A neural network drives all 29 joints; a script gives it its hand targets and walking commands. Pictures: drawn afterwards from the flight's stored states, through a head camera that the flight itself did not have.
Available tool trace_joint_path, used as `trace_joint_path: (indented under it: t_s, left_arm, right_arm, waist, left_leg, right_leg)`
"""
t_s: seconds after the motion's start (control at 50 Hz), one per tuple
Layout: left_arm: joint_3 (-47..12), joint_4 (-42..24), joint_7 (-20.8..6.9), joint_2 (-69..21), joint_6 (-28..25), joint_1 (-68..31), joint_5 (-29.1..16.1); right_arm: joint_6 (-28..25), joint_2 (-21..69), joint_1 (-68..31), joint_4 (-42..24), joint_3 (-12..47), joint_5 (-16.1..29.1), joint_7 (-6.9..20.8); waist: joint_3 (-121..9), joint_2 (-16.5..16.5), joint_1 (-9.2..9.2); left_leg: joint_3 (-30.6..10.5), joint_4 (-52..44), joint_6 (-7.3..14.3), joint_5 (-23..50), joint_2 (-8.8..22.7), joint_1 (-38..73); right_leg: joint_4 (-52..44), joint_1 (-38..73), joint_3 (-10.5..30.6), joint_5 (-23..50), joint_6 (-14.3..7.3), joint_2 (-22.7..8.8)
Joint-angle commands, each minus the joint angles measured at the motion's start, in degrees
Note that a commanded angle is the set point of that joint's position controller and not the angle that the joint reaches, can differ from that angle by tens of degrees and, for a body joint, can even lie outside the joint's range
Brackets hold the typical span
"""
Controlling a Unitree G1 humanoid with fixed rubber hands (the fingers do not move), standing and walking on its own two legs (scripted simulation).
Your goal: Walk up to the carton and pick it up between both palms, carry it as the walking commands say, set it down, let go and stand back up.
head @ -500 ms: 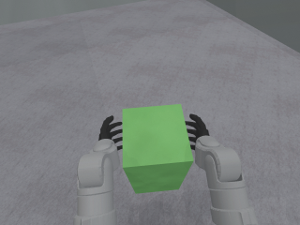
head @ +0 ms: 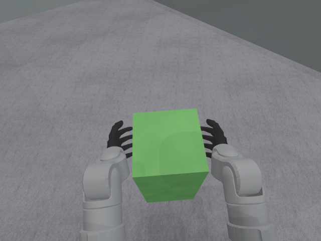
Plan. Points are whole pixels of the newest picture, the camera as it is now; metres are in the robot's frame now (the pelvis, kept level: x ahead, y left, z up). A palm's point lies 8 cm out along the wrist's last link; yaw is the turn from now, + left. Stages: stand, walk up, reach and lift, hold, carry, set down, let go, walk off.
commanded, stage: carry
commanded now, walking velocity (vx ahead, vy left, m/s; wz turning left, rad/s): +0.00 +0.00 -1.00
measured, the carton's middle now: (167, 163) +0.32 +0.00 +0.01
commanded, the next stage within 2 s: none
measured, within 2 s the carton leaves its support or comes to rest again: neither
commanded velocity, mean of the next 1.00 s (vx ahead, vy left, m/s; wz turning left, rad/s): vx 0.00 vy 0.00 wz -1.00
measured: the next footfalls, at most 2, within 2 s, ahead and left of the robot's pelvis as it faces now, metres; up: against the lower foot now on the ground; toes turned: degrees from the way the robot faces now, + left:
left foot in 0.02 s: -0.03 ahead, +0.12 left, +0.00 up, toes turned +9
right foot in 0.38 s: +0.06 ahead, -0.20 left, +0.00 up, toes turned -15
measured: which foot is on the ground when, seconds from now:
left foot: up 0.00-0.00, down 0.02-0.38, up 0.40-0.90, down 0.92-1.00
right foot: down 0.00-0.00, up 0.02-0.36, down 0.38-0.92, up 0.94-1.00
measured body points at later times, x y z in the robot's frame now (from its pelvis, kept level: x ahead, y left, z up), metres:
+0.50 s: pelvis +0.02 -0.12 -0.02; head +0.08 -0.15 +0.43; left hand +0.37 -0.12 +0.04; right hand +0.27 -0.34 +0.02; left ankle -0.02 +0.05 -0.66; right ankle +0.02 -0.19 -0.73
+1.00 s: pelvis +0.05 -0.19 -0.02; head +0.08 -0.22 +0.43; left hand +0.35 -0.35 +0.08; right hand +0.17 -0.51 +0.07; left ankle +0.07 +0.01 -0.73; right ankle -0.01 -0.20 -0.71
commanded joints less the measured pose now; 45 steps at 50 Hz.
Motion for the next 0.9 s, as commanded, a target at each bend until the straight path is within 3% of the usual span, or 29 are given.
trace_joint_path:
  t_s: [0.0,0.02,0.04,0.06,0.12,0.16,0.22,0.26,0.28,0.3,0.32,0.34,0.36,0.38,0.4,0.42,0.44,0.5,0.6,0.66,0.72,0.78,0.8,0.82,0.84,0.86,0.88]
  left_arm:
    - [-33.7,-14.7,-7.3,-54.3,-0.9,-23.4,-13.4]
    - [-33.9,-15.4,-6.6,-53.8,-1.2,-26.3,-13.3]
    - [-34.1,-16.4,-6.5,-53.1,-1.5,-28.7,-13.5]
    - [-34.6,-17.3,-6.5,-52.9,-1.3,-28.7,-13.7]
    - [-35.4,-16.2,-6.4,-53.1,-0.3,-27.6,-14.1]
    - [-35.6,-15.6,-6.3,-52.7,0.3,-26.3,-14.6]
    - [-35.6,-15.1,-6.4,-52.8,0.9,-24.5,-14.9]
    - [-35.2,-15.3,-6.7,-53.5,1.1,-24.1,-15.2]
    - [-35.3,-15.2,-6.8,-54.0,1.0,-23.3,-15.1]
    - [-35.1,-14.6,-7.0,-54.6,0.8,-22.5,-15.2]
    - [-35.2,-14.3,-7.1,-54.4,0.3,-23.6,-15.3]
    - [-34.7,-14.2,-7.3,-53.9,-0.3,-22.5,-15.2]
    - [-35.4,-14.6,-7.8,-55.1,-0.9,-20.2,-15.6]
    - [-35.8,-15.2,-8.0,-55.9,-1.1,-20.6,-15.9]
    - [-35.6,-17.8,-8.4,-56.8,-2.4,-23.3,-16.6]
    - [-35.6,-17.4,-8.4,-56.6,-2.8,-22.5,-16.2]
    - [-34.9,-16.0,-8.2,-57.1,-3.1,-18.7,-15.3]
    - [-36.7,-20.7,-8.9,-58.1,-5.1,-18.4,-15.9]
    - [-38.3,-24.5,-8.5,-55.3,-6.6,-16.8,-15.1]
    - [-37.0,-23.2,-8.0,-52.3,-5.8,-12.7,-12.8]
    - [-35.1,-21.1,-7.6,-50.0,-4.7,-9.8,-11.6]
    - [-34.2,-19.9,-7.7,-49.4,-4.0,-9.7,-11.8]
    - [-33.8,-19.6,-7.8,-49.2,-3.9,-9.5,-11.7]
    - [-34.1,-19.4,-7.8,-49.8,-3.8,-9.8,-12.1]
    - [-34.7,-20.3,-7.7,-49.9,-3.7,-10.6,-12.5]
    - [-35.3,-20.8,-7.8,-50.3,-3.5,-11.6,-13.2]
    - [-36.7,-21.6,-7.6,-51.1,-3.4,-12.5,-13.8]
  right_arm:
    - [-3.5,56.8,-18.6,-8.4,23.8,12.8,6.5]
    - [-3.4,55.3,-20.7,-8.8,23.0,13.3,6.9]
    - [-3.5,54.6,-20.5,-8.3,22.1,13.1,7.0]
    - [-3.6,54.1,-19.9,-8.8,21.5,12.8,7.1]
    - [-3.0,51.7,-18.0,-9.7,19.4,11.5,7.1]
    - [-2.4,51.0,-14.9,-8.3,17.9,9.9,6.7]
    - [-2.2,50.7,-15.0,-8.6,18.0,9.2,6.5]
    - [-2.2,51.5,-15.6,-9.4,18.9,9.3,6.3]
    - [-2.4,51.3,-16.2,-9.7,19.0,9.4,6.1]
    - [-2.8,51.2,-17.5,-10.1,19.2,9.8,6.0]
    - [-3.1,53.6,-17.8,-9.8,20.8,10.1,6.1]
    - [-3.3,54.2,-17.2,-10.0,22.3,10.7,6.4]
    - [-3.9,54.5,-15.7,-9.9,22.7,11.3,6.7]
    - [-4.0,55.7,-15.8,-10.0,23.3,12.0,6.7]
    - [-5.1,57.4,-18.7,-12.2,24.9,13.7,6.7]
    - [-5.5,57.6,-18.5,-12.2,25.6,13.7,6.4]
    - [-5.9,57.6,-17.7,-13.2,26.4,13.8,6.3]
    - [-8.3,59.6,-18.7,-17.8,28.1,15.2,6.2]
    - [-9.5,58.3,-13.5,-16.1,27.5,15.3,6.1]
    - [-8.4,57.2,-10.3,-13.7,27.7,14.7,6.2]
    - [-7.0,55.8,-8.4,-11.9,27.6,13.9,6.1]
    - [-6.3,54.4,-8.9,-13.0,27.9,13.8,6.0]
    - [-6.1,54.1,-9.1,-13.4,28.1,13.8,6.1]
    - [-6.0,54.1,-7.8,-13.0,27.7,13.3,6.0]
    - [-6.1,53.8,-6.5,-13.0,27.5,13.3,6.0]
    - [-6.3,53.6,-6.2,-13.4,26.8,13.1,6.0]
    - [-6.3,52.2,-6.5,-14.6,25.7,12.5,5.9]
  waist:
    - [-20.8,10.5,1.45]
    - [-21.3,12.2,1.44]
    - [-20.2,13.2,1.26]
    - [-18.8,14.4,1.29]
    - [-17.6,16.3,1.36]
    - [-18.3,17.7,0.94]
    - [-20.5,20.4,1.29]
    - [-26.4,19.1,1.31]
    - [-28.9,15.7,2.74]
    - [-28.7,8.0,3.29]
    - [-28.8,-4.1,1.57]
    - [-29.3,-14.5,1.24]
    - [-30.1,-12.2,1.62]
    - [-29.5,-6.9,1.73]
    - [-30.3,-7.0,1.44]
    - [-32.4,-6.7,1.31]
    - [-34.3,-11.0,1.16]
    - [-39.3,-8.3,1.66]
    - [-39.5,0.6,1.46]
    - [-36.8,0.2,1.58]
    - [-35.4,-3.2,1.42]
    - [-36.8,-5.5,0.42]
    - [-37.5,-5.4,0.05]
    - [-38.2,-2.2,-0.56]
    - [-39.4,7.2,-1.49]
    - [-38.1,19.4,-1.92]
    - [-37.2,24.7,-0.94]
  left_leg:
    - [-5.7,-12.0,7.8,38.4,28.9,15.9]
    - [-1.1,-9.9,6.5,44.0,27.4,21.3]
    - [1.7,-7.8,6.3,51.7,27.8,23.1]
    - [3.7,-7.0,6.1,54.6,27.2,22.5]
    - [6.7,-5.8,5.3,51.4,23.2,21.7]
    - [7.8,-4.2,4.9,52.1,22.6,20.7]
    - [10.6,0.7,4.1,55.6,24.2,20.5]
    - [11.6,10.8,2.8,57.7,24.2,20.0]
    - [12.0,21.6,0.9,56.0,22.1,17.1]
    - [10.0,31.2,-1.6,41.8,17.4,7.5]
    - [5.4,36.9,-2.7,2.4,9.8,-10.1]
    - [1.6,44.3,-5.0,-18.7,3.3,-25.1]
    - [-4.3,46.6,-5.6,-17.7,4.1,-29.3]
    - [-5.4,46.1,-4.9,-15.9,5.1,-30.7]
    - [-7.5,42.2,-4.9,-14.8,5.2,-33.3]
    - [-7.1,37.9,-5.3,-12.4,5.3,-30.4]
    - [-5.8,34.4,-5.9,-9.5,3.8,-25.8]
    - [-10.3,29.7,-4.4,-4.1,2.4,-23.1]
    - [-12.7,19.4,-2.4,0.5,0.2,-20.8]
    - [-12.7,15.9,-2.3,1.7,-1.0,-20.3]
    - [-12.5,9.7,-1.6,3.0,-1.6,-16.9]
    - [-12.5,1.2,-0.6,6.3,1.3,-4.0]
    - [-11.9,-2.9,0.0,8.8,3.1,3.5]
    - [-11.1,-6.7,1.2,15.6,6.6,12.4]
    - [-10.8,-8.3,3.1,39.0,13.0,24.3]
    - [-14.1,-1.8,7.2,63.9,23.9,34.3]
    - [-12.7,3.9,8.9,80.7,31.5,38.0]
  right_leg:
    - [40.3,-15.3,-7.3,-19.9,7.3,-8.1]
    - [40.1,-20.5,-10.1,-19.0,7.8,-7.8]
    - [39.6,-23.3,-13.1,-18.5,7.9,-9.3]
    - [37.5,-23.0,-14.2,-17.9,7.4,-10.0]
    - [33.4,-19.9,-15.0,-15.7,6.5,-8.3]
    - [28.3,-15.9,-16.6,-14.6,6.3,-8.4]
    - [20.1,-9.9,-17.8,-15.6,5.4,-7.8]
    - [13.0,-0.9,-16.7,-17.6,4.2,-5.1]
    - [4.0,6.0,-14.4,-13.9,3.2,-3.5]
    - [-3.4,14.0,-4.8,6.5,1.3,-4.8]
    - [1.6,26.8,10.5,41.1,-2.6,-10.9]
    - [5.9,35.5,22.5,71.4,-5.3,-15.7]
    - [6.2,37.0,23.2,77.8,-4.9,-16.7]
    - [5.1,37.8,20.8,74.5,-3.1,-17.0]
    - [6.0,39.8,21.1,67.7,-2.9,-15.5]
    - [6.7,37.5,19.6,61.7,-3.5,-15.5]
    - [4.0,33.5,21.3,58.0,-4.2,-16.1]
    - [2.2,34.2,26.8,54.3,-5.0,-16.2]
    - [2.0,33.5,28.3,48.6,-4.9,-14.5]
    - [-0.2,31.9,30.0,43.3,-1.6,-13.0]
    - [-0.5,30.6,30.2,48.0,2.8,-10.8]
    - [1.6,24.7,27.5,53.4,9.0,-7.6]
    - [2.8,20.3,24.7,51.6,11.1,-6.4]
    - [7.0,14.5,19.5,45.8,12.6,-5.0]
    - [16.3,5.0,11.5,29.1,13.7,-1.7]
    - [28.7,-9.8,4.8,-9.2,12.0,0.2]
    - [37.7,-18.2,1.4,-30.6,9.7,-2.3]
